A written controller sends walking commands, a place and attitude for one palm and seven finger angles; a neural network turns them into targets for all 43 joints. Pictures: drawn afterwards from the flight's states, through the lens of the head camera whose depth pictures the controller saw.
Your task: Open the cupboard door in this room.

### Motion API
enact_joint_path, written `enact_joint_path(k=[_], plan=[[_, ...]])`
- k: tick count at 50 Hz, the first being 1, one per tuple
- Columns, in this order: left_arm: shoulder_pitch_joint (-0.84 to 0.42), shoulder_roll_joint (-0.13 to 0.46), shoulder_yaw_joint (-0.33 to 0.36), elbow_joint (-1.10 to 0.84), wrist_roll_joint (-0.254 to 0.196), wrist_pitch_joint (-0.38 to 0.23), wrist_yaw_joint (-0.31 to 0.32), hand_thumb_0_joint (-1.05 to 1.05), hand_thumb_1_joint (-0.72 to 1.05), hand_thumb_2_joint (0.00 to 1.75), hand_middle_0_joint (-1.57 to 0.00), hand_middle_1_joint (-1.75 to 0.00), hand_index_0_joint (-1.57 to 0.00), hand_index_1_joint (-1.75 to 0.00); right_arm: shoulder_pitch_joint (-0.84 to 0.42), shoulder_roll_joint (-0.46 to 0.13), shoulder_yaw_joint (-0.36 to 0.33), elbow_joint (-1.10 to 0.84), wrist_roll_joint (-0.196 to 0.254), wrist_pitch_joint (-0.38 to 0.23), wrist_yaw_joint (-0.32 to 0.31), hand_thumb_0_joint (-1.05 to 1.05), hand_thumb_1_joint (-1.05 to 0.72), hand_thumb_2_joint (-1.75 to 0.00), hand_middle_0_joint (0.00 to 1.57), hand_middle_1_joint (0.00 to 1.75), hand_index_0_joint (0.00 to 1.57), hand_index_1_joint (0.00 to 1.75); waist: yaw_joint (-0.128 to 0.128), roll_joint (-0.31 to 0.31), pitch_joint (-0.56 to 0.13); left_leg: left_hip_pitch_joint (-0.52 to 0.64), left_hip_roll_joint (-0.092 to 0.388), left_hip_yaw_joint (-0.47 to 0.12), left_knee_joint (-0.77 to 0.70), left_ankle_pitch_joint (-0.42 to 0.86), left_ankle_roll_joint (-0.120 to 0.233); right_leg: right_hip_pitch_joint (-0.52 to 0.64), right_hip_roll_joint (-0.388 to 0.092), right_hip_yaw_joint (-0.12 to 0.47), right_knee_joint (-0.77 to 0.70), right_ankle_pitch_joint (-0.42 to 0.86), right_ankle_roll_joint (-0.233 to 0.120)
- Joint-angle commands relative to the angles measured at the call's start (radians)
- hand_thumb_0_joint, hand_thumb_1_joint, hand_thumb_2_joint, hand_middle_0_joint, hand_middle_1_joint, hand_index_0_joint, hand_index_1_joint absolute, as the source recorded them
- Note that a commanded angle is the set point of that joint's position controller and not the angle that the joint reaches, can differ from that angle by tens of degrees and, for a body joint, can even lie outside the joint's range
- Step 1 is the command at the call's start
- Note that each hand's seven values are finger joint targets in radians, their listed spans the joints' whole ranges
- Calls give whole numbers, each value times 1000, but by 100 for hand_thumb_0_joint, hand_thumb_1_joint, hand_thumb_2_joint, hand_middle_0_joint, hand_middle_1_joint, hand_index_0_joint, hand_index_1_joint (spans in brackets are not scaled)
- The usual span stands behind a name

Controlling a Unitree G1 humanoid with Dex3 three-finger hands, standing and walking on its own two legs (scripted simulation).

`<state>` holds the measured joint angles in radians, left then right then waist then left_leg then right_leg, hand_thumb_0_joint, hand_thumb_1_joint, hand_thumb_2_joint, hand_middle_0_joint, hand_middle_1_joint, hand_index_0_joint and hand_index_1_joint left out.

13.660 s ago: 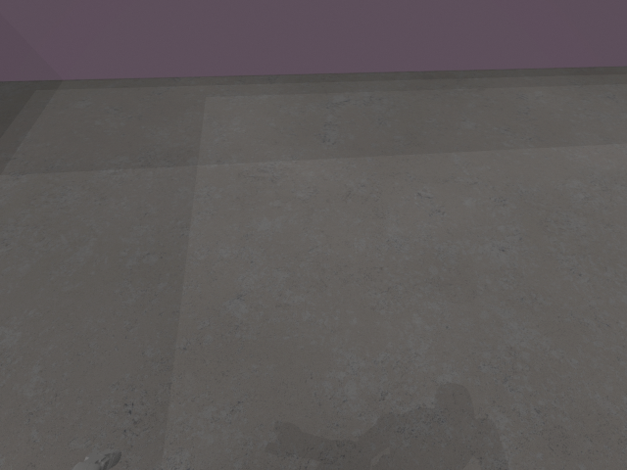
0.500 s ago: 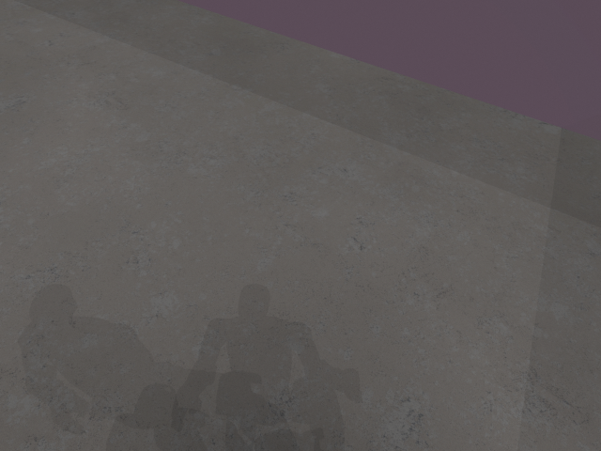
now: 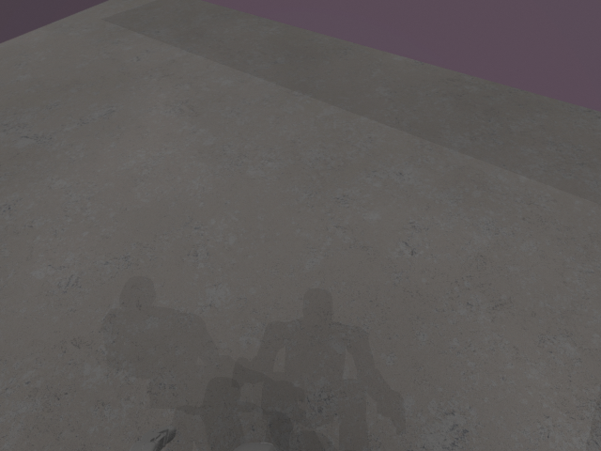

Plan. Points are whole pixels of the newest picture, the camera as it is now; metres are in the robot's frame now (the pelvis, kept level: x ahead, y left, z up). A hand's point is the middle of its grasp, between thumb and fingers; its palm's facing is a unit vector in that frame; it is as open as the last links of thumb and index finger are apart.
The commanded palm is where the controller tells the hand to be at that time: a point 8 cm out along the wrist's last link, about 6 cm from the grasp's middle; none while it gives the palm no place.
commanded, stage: turn or walk to find it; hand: left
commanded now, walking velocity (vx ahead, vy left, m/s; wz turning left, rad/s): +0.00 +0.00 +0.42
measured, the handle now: out of the picture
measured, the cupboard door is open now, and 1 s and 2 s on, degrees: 0 0 0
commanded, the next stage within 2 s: none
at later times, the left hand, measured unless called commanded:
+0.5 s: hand out of the picture -0.04 +0.27 -0.18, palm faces +0.26 -0.93 -0.24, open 7.4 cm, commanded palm none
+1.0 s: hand out of the picture -0.01 +0.22 -0.14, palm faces +0.40 -0.87 -0.28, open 7.4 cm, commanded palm none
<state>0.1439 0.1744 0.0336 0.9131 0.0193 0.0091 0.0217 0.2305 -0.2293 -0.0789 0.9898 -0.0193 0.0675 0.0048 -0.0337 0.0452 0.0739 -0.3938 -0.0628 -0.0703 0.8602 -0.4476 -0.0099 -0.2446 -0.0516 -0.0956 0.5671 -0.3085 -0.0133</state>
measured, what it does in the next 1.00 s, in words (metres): steps on the spot, turning left: left foot, then right foot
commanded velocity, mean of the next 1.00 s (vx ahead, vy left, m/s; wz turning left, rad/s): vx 0.00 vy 0.00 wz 0.42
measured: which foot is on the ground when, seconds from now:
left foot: up 0.00-0.34, down 0.36-0.86, up 0.88-1.00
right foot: down 0.00-0.36, up 0.38-0.84, down 0.86-1.00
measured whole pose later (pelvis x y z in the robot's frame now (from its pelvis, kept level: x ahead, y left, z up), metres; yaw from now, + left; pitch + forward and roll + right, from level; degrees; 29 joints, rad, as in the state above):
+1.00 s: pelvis -0.03 +0.00 +0.01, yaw +25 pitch -1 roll +2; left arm 0.17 0.16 0.03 0.91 0.02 0.02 0.02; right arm 0.24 -0.25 -0.09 1.00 -0.02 0.07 0.02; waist -0.04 0.05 0.07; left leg -0.46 -0.05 -0.06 1.10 -0.41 -0.03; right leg -0.23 -0.06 -0.11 0.53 -0.29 -0.03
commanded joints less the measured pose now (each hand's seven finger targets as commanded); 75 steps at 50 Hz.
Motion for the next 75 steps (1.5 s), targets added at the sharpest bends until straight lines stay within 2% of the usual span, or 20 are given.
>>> enact_joint_path(k=[1, 12, 16, 18, 19, 25, 34, 40, 42, 43, 44, 45, 47, 50, 60, 64, 65, 67, 69, 75], plan=[[-9, 179, 45, -65, -2, -19, 12, 0, 90, 90, -20, -30, -20, -30, 8, -81, -28, -60, -6, -9, 10, 0, -90, -90, 20, 30, 20, 30, 9, -182, -14, -149, 72, -6, 369, 57, -28, 14, -269, 169, -287, 167, -97], [135, 244, 65, 3, 14, -14, 8, 0, 90, 90, -20, -30, -20, -30, -107, -54, 5, -81, 12, -26, 8, 0, -90, -90, 20, 30, 20, 30, 85, -255, -78, -22, 89, 120, -44, -41, -49, 161, -309, 69, -174, 492, -130], [94, 246, 71, 7, 0, 0, 6, 0, 90, 90, -20, -30, -20, -30, 2, -80, 4, -56, 10, -49, 5, 0, -90, -90, 20, 30, 20, 30, 15, -183, -138, 227, 88, 152, -432, 236, -28, 73, -272, -25, -3, 399, -33], [103, 129, 43, -43, -9, 14, -2, 0, 90, 90, -20, -30, -20, -30, 55, -247, -33, -60, 0, -59, 1, 0, -90, -90, 20, 30, 20, 30, -11, 288, -136, 418, 449, -283, -536, 728, 130, -309, -78, -75, 348, -315, 89], [27, 140, 35, -54, -2, 27, 5, 0, 90, 90, -20, -30, -20, -30, 98, -253, -35, -41, -2, -55, -12, 0, -90, -90, 20, 30, 20, 30, -49, 227, -134, 346, 474, -285, -529, 778, 188, -292, -75, 24, 458, -337, 83], [49, 152, 46, 9, -4, 24, -10, 0, 90, 90, -20, -30, -20, -30, -37, -160, -3, -75, 2, -69, -29, 0, -90, -90, 20, 30, 20, 30, 26, 89, -95, 320, 297, -113, -518, 758, 156, -296, -59, 75, 561, -93, 98], [-36, 131, 36, -43, -10, 22, -1, 0, 90, 90, -20, -30, -20, -30, 17, -165, -19, -73, -6, -58, -24, 0, -90, -90, 20, 30, 20, 30, -4, 81, -78, 306, 302, -230, -509, 712, 192, -242, -25, 83, 357, -145, 101], [58, 130, 37, -35, -16, 6, 3, 0, 90, 90, -20, -30, -20, -30, -26, -162, -27, -90, -5, -48, -18, 0, -90, -90, 20, 30, 20, 30, 41, 93, -112, 170, 239, -265, -440, 642, 152, 10, 24, 47, 4, -8, 76], [126, 188, 48, -21, -7, -12, 10, 0, 90, 90, -20, -30, -20, -30, -24, -117, -24, -96, 9, -50, -10, 0, -90, -90, 20, 30, 20, 30, 73, -35, -143, 6, 151, -202, -312, 402, 68, 235, -88, 140, -225, 147, 48], [137, 266, 63, -23, 7, -20, 17, 0, 90, 90, -20, -30, -20, -30, -10, -53, -13, -118, 14, -52, -5, 0, -90, -90, 20, 30, 20, 30, 72, -283, -135, -162, 6, -29, -120, 51, -3, 300, -333, 377, -267, 211, -52], [127, 280, 67, -41, -2, -18, 14, 0, 90, 90, -20, -30, -20, -30, -22, -90, -25, -119, 2, -34, -10, 0, -90, -90, 20, 30, 20, 30, 84, -322, -113, -144, 9, -26, 82, -141, -13, 142, -440, 440, -317, 180, -140], [75, 252, 68, -57, -3, -15, 17, 0, 90, 90, -20, -30, -20, -30, -34, -105, -32, -108, -3, -20, -7, 0, -90, -90, 20, 30, 20, 30, 66, -276, -47, -139, 34, -53, 224, -104, -7, 27, -404, 416, -345, 68, -159], [-18, 192, 50, -74, -4, -11, 15, 0, 90, 90, -20, -30, -20, -30, 8, -90, -33, -70, -5, -10, 7, 0, -90, -90, 20, 30, 20, 30, 6, -150, 8, -143, 66, -31, 341, 16, -15, -33, -300, 251, -320, 60, -112], [17, 165, 42, -66, -2, -26, 12, 0, 90, 90, -20, -30, -20, -30, 35, -78, -24, -52, -4, -9, 12, 0, -90, -90, 20, 30, 20, 30, 15, -215, -38, -141, 78, 10, 358, 92, -46, 47, -246, 128, -280, 226, -89], [157, 241, 64, 8, 13, -15, 9, 0, 90, 90, -20, -30, -20, -30, -100, -52, 9, -76, 11, -27, 6, 0, -90, -90, 20, 30, 20, 30, 89, -242, -92, -29, 87, 117, -45, -41, -52, 182, -307, 69, -175, 516, -137], [117, 251, 70, 19, 5, -4, 7, 0, 90, 90, -20, -30, -20, -30, -25, -65, 10, -60, 12, -42, 1, 0, -90, -90, 20, 30, 20, 30, 36, -236, -122, 165, 79, 163, -346, 149, -33, 111, -291, -1, -64, 454, -67], [121, 226, 66, 17, -4, 3, 5, 0, 90, 90, -20, -30, -20, -30, 2, -101, 3, -55, 9, -52, 3, 0, -90, -90, 20, 30, 20, 30, 16, -145, -140, 295, 112, 124, -474, 274, -15, 12, -257, -35, 33, 353, -16], [77, 131, 35, -41, -3, 16, -3, 0, 90, 90, -20, -30, -20, -30, 61, -258, -29, -59, 3, -52, -1, 0, -90, -90, 20, 30, 20, 30, -23, 233, -118, 373, 466, -257, -549, 681, 155, -291, -82, -55, 374, -319, 79], [4, 145, 44, -28, -5, 36, 5, 0, 90, 90, -20, -30, -20, -30, 27, -223, -22, -47, -3, -52, -26, 0, -90, -90, 20, 30, 20, 30, -21, 218, -56, 268, 410, -233, -557, 656, 166, -305, -79, 67, 515, -257, 80], [61, 155, 45, 15, -3, 26, -9, 0, 90, 90, -20, -30, -20, -30, -42, -164, -6, -76, 4, -67, -26, 0, -90, -90, 20, 30, 20, 30, 25, 80, -83, 316, 296, -113, -536, 697, 158, -291, -60, 72, 540, -81, 103]])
